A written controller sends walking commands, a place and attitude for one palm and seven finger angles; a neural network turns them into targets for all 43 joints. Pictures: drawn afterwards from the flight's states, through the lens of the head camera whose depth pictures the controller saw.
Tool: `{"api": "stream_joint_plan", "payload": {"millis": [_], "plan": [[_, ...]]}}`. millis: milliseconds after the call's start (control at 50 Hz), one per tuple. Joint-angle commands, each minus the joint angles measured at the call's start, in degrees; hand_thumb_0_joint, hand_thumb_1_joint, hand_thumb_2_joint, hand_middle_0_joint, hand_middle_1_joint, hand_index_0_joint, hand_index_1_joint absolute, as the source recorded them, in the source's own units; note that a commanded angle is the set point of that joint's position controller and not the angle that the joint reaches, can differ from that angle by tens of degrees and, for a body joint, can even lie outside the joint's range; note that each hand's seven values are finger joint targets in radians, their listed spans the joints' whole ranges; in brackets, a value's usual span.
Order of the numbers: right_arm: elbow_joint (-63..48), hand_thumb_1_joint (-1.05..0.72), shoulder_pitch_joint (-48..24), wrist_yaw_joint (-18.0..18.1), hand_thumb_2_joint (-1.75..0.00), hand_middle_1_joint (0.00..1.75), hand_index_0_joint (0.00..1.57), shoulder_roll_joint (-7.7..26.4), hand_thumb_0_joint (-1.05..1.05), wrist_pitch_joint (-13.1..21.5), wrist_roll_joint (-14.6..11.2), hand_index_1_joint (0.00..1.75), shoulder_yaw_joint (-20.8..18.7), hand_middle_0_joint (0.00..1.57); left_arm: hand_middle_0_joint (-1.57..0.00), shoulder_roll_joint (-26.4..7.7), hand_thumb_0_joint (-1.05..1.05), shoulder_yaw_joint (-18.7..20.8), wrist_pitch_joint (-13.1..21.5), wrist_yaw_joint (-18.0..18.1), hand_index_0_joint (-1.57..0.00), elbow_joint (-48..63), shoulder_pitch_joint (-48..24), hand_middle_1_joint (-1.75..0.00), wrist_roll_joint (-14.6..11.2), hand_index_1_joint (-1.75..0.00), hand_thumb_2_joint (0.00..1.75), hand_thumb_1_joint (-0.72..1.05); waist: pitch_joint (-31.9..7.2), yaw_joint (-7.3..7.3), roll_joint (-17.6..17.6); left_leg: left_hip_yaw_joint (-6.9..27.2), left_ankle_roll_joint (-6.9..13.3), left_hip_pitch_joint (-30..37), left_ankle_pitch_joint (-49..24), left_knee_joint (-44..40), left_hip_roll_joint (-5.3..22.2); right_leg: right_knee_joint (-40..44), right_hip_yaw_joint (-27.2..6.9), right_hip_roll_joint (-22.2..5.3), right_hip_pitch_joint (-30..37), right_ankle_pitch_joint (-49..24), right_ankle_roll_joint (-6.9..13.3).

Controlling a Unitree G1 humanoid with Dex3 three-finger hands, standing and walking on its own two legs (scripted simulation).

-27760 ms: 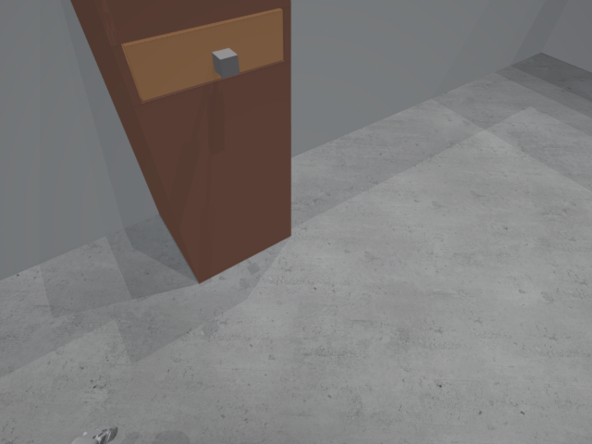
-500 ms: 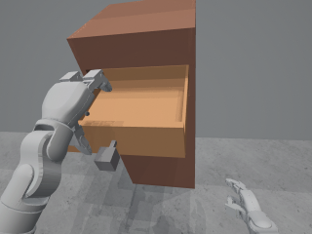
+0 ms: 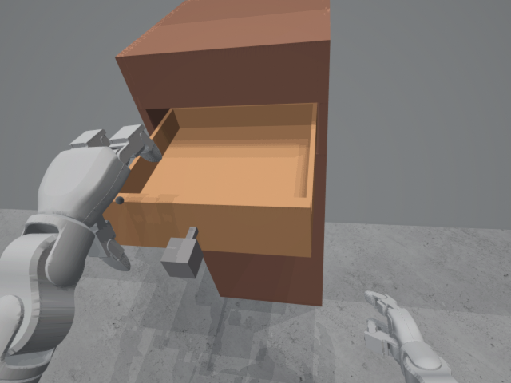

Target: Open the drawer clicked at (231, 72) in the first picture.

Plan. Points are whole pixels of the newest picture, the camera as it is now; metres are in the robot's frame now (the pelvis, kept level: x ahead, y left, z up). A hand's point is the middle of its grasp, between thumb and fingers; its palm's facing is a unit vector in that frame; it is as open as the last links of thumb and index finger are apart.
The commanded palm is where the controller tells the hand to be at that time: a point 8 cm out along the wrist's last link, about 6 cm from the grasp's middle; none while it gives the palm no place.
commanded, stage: draw the hand back to the body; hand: left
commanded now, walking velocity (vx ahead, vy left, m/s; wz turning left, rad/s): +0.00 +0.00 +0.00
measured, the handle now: (187, 247) +0.29 +0.17 +0.08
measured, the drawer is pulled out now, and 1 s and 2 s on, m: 0.29 0.29 0.29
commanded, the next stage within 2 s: step back with the hand held close in 1.28 s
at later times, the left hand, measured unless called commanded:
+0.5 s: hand (79, 210) +0.20 +0.19 +0.27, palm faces +0.40 -0.86 -0.33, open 13.3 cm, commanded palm +0.16 +0.24 +0.28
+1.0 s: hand (40, 208) +0.21 +0.25 +0.27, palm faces +0.51 -0.78 -0.36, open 9.3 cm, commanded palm +0.15 +0.29 +0.27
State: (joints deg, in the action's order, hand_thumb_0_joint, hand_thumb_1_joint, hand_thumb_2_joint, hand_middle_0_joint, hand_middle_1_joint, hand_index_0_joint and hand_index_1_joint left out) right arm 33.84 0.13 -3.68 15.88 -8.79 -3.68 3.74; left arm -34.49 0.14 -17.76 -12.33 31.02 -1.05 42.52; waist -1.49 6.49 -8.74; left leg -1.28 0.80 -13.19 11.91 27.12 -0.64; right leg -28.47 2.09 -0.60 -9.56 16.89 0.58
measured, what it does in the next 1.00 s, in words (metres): stands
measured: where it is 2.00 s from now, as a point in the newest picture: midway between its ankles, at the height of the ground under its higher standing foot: outside the picture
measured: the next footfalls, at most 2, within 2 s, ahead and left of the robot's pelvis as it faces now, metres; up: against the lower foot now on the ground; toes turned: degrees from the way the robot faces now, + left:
none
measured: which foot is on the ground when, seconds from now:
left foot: down 0.00-1.00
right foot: down 0.00-1.00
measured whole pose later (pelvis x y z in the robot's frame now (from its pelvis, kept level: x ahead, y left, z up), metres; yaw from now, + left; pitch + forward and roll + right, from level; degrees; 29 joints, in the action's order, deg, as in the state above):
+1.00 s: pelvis +0.02 +0.01 +0.00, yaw -1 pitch -4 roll -1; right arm 37.3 8.4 2.7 12.1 5.9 -0.8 0.7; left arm -21.8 26.0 9.3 6.2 35.7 20.0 -5.2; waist 0.9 3.8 -4.1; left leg -1.8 1.3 -8.7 13.2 25.8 0.2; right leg -21.7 1.5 0.3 -2.9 14.9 0.0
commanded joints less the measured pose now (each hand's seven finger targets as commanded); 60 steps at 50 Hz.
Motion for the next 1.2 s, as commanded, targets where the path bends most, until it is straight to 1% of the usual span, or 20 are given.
{"api": "stream_joint_plan", "payload": {"millis": [0, 20, 40, 80, 120, 160, 220, 260, 280, 300, 320, 340, 380, 420, 440, 560, 720, 880, 1060, 1180], "plan": [[-11.08, -0.90, -13.73, 0.63, -0.90, 0.30, 0.20, 3.38, 0.00, 3.14, 0.06, 0.30, -1.39, 0.20, -0.30, -11.94, 0.00, 9.22, 1.69, 2.01, -0.30, 11.48, -12.12, -1.20, 1.13, -1.20, 0.30, -0.50, -11.58, 0.02, 5.74, 0.12, 0.15, 5.12, -11.66, -2.96, -0.36, 4.14, -0.67, 1.52, 1.52, -11.68, -0.19], [-11.44, -0.90, -14.17, 1.01, -0.90, 0.30, 0.20, 3.88, 0.00, 3.84, -0.41, 0.30, -1.60, 0.20, -0.30, -14.61, 0.00, 11.72, 2.16, 2.40, -0.30, 14.40, -12.71, -1.20, -0.04, -1.20, 0.30, -0.50, -12.89, -0.17, 4.07, 0.38, -0.02, 5.78, -11.06, -2.37, 0.11, 3.79, -1.09, 1.50, 2.18, -11.89, 0.06], [-11.53, -0.90, -14.08, 0.75, -0.90, 0.30, 0.20, 2.58, 0.00, 4.27, 0.28, 0.30, -0.91, 0.20, -0.30, -12.21, 0.00, 9.07, 2.58, 2.27, -0.30, 13.42, -13.42, -1.20, 1.54, -1.20, 0.30, -0.50, -13.82, 0.43, 4.93, 0.41, 0.12, 5.40, -12.25, -2.18, -0.79, 3.47, -0.97, 1.38, 2.49, -11.64, 0.11], [-10.81, -0.90, -12.79, 0.95, -0.90, 0.30, 0.20, 3.31, 0.00, 3.78, 0.39, 0.30, -1.27, 0.20, -0.30, -13.35, 0.00, 12.05, 3.00, 2.66, -0.30, 10.84, -7.24, -1.20, 0.61, -1.20, 0.30, -0.50, -10.60, 0.50, 6.82, 0.36, 0.08, 4.40, -11.16, -2.99, -0.32, 4.36, -0.37, 1.51, 1.59, -11.32, -0.26], [-10.93, -0.90, -13.46, 1.40, -0.90, 0.30, 0.20, 4.08, 0.00, 4.33, -0.04, 0.30, -1.48, 0.20, -0.30, -18.06, 0.00, 16.99, 3.44, 3.33, -0.30, 13.39, -7.80, -1.20, -0.70, -1.20, 0.30, -0.50, -11.82, 0.59, 4.73, 0.39, -0.11, 4.49, -10.88, -2.12, 0.13, 4.08, -1.12, 1.41, 2.43, -12.06, -0.08], [-9.88, -0.90, -12.04, 1.42, -0.90, 0.30, 0.20, 2.87, 0.00, 4.41, 0.37, 0.30, -1.21, 0.20, -0.30, -14.05, 0.00, 14.55, 3.51, 3.19, -0.30, 7.30, -5.09, -1.20, -0.73, -1.20, 0.30, -0.50, -8.28, -0.13, 7.63, 0.22, -0.10, 3.16, -9.93, -2.72, -0.10, 4.73, -0.07, 1.42, 0.39, -10.10, -0.53], [-10.90, -0.90, -12.96, 1.93, -0.90, 0.30, 0.20, 4.33, 0.00, 5.23, -0.10, 0.30, -1.65, 0.20, -0.30, -18.82, 0.00, 19.01, 4.40, 2.79, -0.30, 11.70, -4.91, -1.20, -2.57, -1.20, 0.30, -0.50, -10.21, 0.37, 5.25, 0.38, -0.22, 3.65, -8.72, -1.84, 0.09, 4.68, -1.33, 1.08, 1.39, -10.59, -0.41], [-10.35, -0.90, -11.61, 2.08, -0.90, 0.30, 0.20, 3.25, 0.00, 5.34, 0.36, 0.30, -1.44, 0.20, -0.30, -14.73, 0.00, 15.91, 4.62, 2.16, -0.30, 8.32, -1.42, -1.20, -2.44, -1.20, 0.30, -0.50, -8.12, -0.43, 7.09, 0.05, -0.05, 3.03, -8.55, -2.16, -0.39, 5.01, -0.13, 1.22, -0.12, -9.28, -1.00], [-14.03, -0.90, -5.57, 3.67, -0.90, 0.30, 0.20, -1.35, 0.00, 10.37, 0.51, 0.30, -1.76, 0.20, -0.30, 6.67, 0.00, 17.59, 15.70, 7.94, -0.30, 19.46, -9.06, -1.18, -40.89, -1.18, 0.32, -0.47, -3.09, -5.65, 15.82, 0.21, 1.36, 8.91, -2.23, -1.14, 1.03, 9.92, 0.74, 2.23, -4.81, -7.41, -0.05], [-10.73, -0.90, -4.96, 5.03, -0.90, 0.30, 0.20, 0.86, 0.00, 13.01, 1.92, 0.30, -1.57, 0.20, -0.29, -0.60, 0.00, 23.07, 19.63, 11.69, -0.29, 11.22, 1.82, -1.15, -41.78, -1.15, 0.33, -0.43, -0.35, -4.76, 19.70, 0.38, 1.44, 8.37, 0.82, -0.89, 1.85, 10.92, -0.22, 2.03, -6.29, -4.60, -0.18], [-8.65, -0.90, -4.69, 5.82, -0.90, 0.30, 0.20, 1.90, 0.00, 14.33, 2.27, 0.30, -2.10, 0.20, -0.29, -1.70, 0.00, 28.06, 21.89, 13.55, -0.29, 12.50, 7.40, -1.13, -46.07, -1.13, 0.34, -0.40, 0.11, -3.69, 20.49, 0.70, 1.05, 7.43, 1.19, -1.19, 1.97, 12.19, -0.76, 1.44, -5.14, -3.95, -0.20], [-8.84, -0.90, -4.25, 6.24, -0.90, 0.30, 0.20, 0.74, 0.00, 15.49, 2.34, 0.30, -1.67, 0.20, -0.29, 1.81, 0.00, 26.10, 24.46, 14.67, -0.29, 16.57, 5.05, -1.11, -47.06, -1.11, 0.36, -0.36, -3.55, -3.81, 15.91, 0.09, 1.04, 8.74, 0.34, -2.01, 1.50, 12.13, -0.20, 0.48, -2.88, -4.08, -0.51], [-7.05, -0.90, -2.48, 7.15, -0.90, 0.30, 0.20, 0.74, 0.00, 17.25, 2.87, 0.30, -2.17, 0.20, -0.29, 0.69, 0.00, 28.07, 27.73, 17.05, -0.29, 17.60, 2.47, -1.07, -47.52, -1.07, 0.39, -0.29, -4.79, -3.55, 4.77, -0.42, 0.43, 10.48, -0.62, -2.91, 1.32, 11.92, -0.56, 0.13, -1.66, -4.71, -0.18], [-5.54, -0.90, -1.30, 7.72, -0.90, 0.30, 0.20, 0.93, 0.00, 18.36, 3.31, 0.30, -2.52, 0.20, -0.28, 0.60, 0.00, 28.72, 29.29, 18.55, -0.28, 14.82, 2.23, -1.02, -47.61, -1.02, 0.42, -0.22, -2.52, -3.21, 1.43, -0.09, -0.05, 10.26, -0.75, -4.00, 1.60, 12.27, -0.85, 0.32, -1.22, -4.48, 0.33], [-5.56, -0.90, -0.83, 7.81, -0.90, 0.30, 0.20, 0.37, 0.00, 18.44, 3.43, 0.30, -2.34, 0.20, -0.28, 3.87, 0.00, 26.05, 29.75, 18.67, -0.28, 13.06, 2.42, -1.00, -47.57, -1.00, 0.43, -0.18, -1.71, -3.46, 0.96, 0.12, -0.04, 9.77, -0.26, -4.97, 1.57, 12.43, -0.48, 0.21, -0.89, -3.43, 0.40], [-5.58, -0.90, -0.73, 7.53, -0.90, 0.30, 0.20, 1.54, 0.00, 19.47, 3.70, 0.30, -3.46, 0.20, -0.26, 5.43, 0.00, 24.24, 31.44, 18.93, -0.26, 15.40, 6.01, -0.86, -47.49, -0.86, 0.52, 0.02, -3.44, -2.66, 3.22, 0.70, 0.36, 10.34, -6.18, -5.54, 1.89, 11.16, -0.26, 0.43, 2.74, -9.01, 0.62], [-5.61, -0.90, 0.47, 6.90, -0.90, 0.30, 0.20, 2.30, 0.00, 19.24, 3.25, 0.30, -4.78, 0.20, -0.24, 1.49, 0.00, 30.27, 31.64, 19.51, -0.24, 18.74, 14.64, -0.68, -47.83, -0.68, 0.64, 0.31, -5.29, -2.46, 4.12, 0.48, -0.42, 10.19, -12.29, -4.22, 2.49, 9.39, 0.30, 0.98, 4.15, -16.15, 0.94], [-5.53, -0.90, 1.17, 7.04, -0.90, 0.30, 0.20, 2.25, 0.00, 17.71, 2.80, 0.30, -5.09, 0.20, -0.22, 2.58, 0.00, 31.63, 30.34, 19.33, -0.22, 14.20, 15.58, -0.50, -48.38, -0.50, 0.76, 0.58, -2.82, -2.91, 6.47, 0.74, -0.52, 9.85, -10.89, -5.01, 2.98, 9.67, 0.63, 1.25, 2.08, -14.22, 0.66], [-5.47, -0.90, 0.82, 7.07, -0.90, 0.30, 0.20, 1.92, 0.00, 17.82, 3.11, 0.30, -4.74, 0.20, -0.20, 3.03, 0.00, 30.32, 29.17, 19.73, -0.20, 16.28, 13.61, -0.30, -47.74, -0.30, 0.90, 0.90, -2.70, -3.05, 4.03, 1.16, -0.61, 10.49, -10.64, -4.74, 2.75, 9.80, 0.24, 1.05, 1.68, -13.90, 0.78], [-5.59, -0.90, 0.23, 7.21, -0.90, 0.30, 0.20, 1.76, 0.00, 17.62, 3.18, 0.30, -4.46, 0.20, -0.20, 2.58, 0.00, 30.63, 28.79, 19.83, -0.20, 15.71, 11.96, -0.30, -47.81, -0.30, 0.90, 0.90, -1.88, -2.69, 4.40, 1.70, -0.68, 9.69, -8.16, -5.43, 2.64, 10.15, 0.11, 1.04, 1.74, -11.41, 0.90]]}}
